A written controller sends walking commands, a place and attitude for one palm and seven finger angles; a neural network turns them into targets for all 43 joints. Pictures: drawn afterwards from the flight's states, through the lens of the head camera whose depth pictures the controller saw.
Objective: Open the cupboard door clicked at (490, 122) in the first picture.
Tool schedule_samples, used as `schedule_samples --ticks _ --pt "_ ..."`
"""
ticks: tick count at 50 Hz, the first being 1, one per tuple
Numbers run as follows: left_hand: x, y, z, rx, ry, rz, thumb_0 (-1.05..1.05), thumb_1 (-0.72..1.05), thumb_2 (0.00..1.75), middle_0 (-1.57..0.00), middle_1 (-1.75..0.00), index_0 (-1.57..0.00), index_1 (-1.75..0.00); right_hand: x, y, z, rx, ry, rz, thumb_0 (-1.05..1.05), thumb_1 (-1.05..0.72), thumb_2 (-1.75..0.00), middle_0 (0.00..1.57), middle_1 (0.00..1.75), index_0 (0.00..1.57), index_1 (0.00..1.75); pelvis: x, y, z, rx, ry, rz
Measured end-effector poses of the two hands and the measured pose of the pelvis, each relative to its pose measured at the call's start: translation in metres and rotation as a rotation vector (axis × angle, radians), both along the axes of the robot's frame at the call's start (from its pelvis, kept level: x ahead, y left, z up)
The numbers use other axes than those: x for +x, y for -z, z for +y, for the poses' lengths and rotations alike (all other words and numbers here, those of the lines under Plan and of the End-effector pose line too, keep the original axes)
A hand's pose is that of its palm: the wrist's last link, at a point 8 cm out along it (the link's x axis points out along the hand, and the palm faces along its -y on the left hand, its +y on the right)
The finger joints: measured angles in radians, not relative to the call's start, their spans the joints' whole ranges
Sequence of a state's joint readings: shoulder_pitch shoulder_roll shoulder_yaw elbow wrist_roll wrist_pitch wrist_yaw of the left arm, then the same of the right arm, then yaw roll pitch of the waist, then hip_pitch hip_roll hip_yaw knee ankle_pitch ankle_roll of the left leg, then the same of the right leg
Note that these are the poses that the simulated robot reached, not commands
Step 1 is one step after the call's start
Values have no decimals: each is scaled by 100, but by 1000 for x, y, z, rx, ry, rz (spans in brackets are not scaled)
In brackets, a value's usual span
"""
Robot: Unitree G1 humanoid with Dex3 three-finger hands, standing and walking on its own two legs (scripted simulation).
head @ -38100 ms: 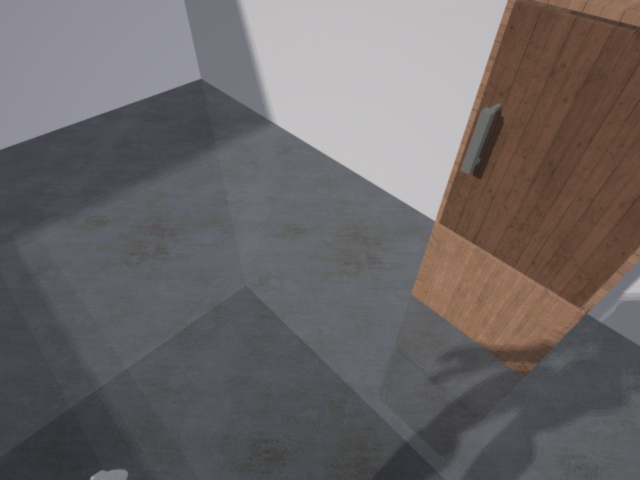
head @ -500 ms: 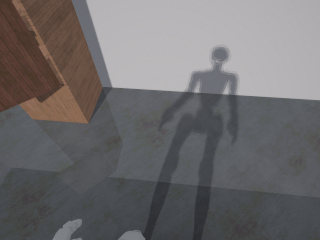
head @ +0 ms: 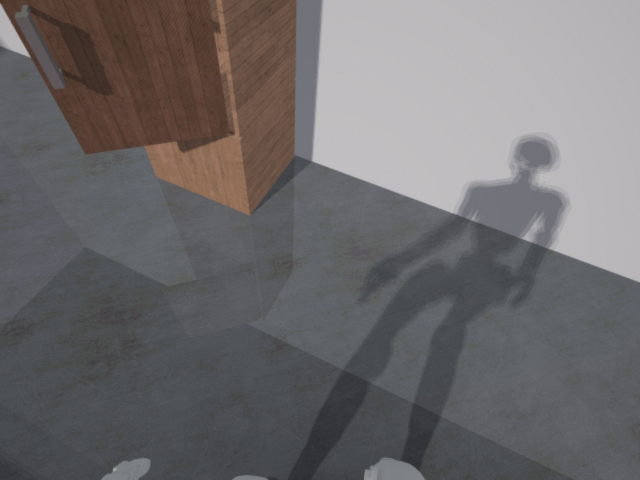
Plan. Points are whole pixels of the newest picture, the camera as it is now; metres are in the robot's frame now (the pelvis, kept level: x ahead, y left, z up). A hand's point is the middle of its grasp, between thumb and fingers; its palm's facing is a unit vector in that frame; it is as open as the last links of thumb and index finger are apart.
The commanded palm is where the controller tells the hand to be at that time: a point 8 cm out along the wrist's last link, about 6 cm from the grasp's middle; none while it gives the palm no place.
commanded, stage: turn to face it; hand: left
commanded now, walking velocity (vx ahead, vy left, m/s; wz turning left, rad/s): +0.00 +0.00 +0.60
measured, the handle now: (43, 48) +0.91 +0.67 -0.02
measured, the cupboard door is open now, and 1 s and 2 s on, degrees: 42 42 42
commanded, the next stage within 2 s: take the last steps up to it in 0.52 s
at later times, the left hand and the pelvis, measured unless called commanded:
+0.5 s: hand out of the picture -0.02 +0.19 -0.19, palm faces +0.29 -0.93 -0.20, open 7.4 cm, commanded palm none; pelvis +0.00 -0.01 -0.01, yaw +16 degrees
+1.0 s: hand out of the picture -0.05 +0.16 -0.16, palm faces +0.48 -0.86 -0.20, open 7.4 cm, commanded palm none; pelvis +0.04 +0.00 +0.01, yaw +26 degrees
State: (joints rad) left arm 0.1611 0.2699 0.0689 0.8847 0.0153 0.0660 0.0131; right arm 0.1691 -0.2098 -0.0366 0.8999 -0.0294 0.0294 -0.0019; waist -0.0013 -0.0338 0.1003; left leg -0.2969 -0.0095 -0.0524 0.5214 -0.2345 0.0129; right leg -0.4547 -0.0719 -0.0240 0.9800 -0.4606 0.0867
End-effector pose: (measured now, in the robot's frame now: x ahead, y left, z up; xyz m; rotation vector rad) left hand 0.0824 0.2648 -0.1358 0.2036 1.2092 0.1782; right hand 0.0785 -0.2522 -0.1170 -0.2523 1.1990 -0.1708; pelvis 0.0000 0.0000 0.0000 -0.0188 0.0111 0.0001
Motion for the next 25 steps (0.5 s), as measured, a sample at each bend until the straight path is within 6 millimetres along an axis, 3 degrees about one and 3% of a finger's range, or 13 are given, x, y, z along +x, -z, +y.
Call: schedule_samples --ticks 7,10,14,19,25 --pt "4 -14 -18 52 -42 -110 0 90 90 -20 -30 -20 -30 2 22 -21 50 -39 40 1 -90 -90 20 30 20 30 -1 9 -28 22 -90 5" --pt "-11 -17 -28 63 -73 -111 0 90 90 -20 -30 -20 -30 10 28 -31 54 -69 52 1 -90 -90 20 30 20 30 -4 10 -34 19 -135 -13" --pt "-37 -17 -41 36 -127 -66 0 90 90 -20 -30 -20 -30 27 18 -34 49 -107 51 1 -90 -90 20 30 20 30 -2 2 -36 37 -182 -21" --pt "-73 -5 -48 -21 -195 -3 0 90 90 -20 -30 -20 -30 55 6 -18 32 -182 23 1 -91 -90 20 30 20 30 1 -1 -31 53 -226 -13" --pt "-118 23 -34 -64 -300 94 0 90 90 -21 -30 -21 -30 84 5 16 -4 -292 -35 1 -90 -90 20 30 20 30 -1 12 -15 26 -279 -3"
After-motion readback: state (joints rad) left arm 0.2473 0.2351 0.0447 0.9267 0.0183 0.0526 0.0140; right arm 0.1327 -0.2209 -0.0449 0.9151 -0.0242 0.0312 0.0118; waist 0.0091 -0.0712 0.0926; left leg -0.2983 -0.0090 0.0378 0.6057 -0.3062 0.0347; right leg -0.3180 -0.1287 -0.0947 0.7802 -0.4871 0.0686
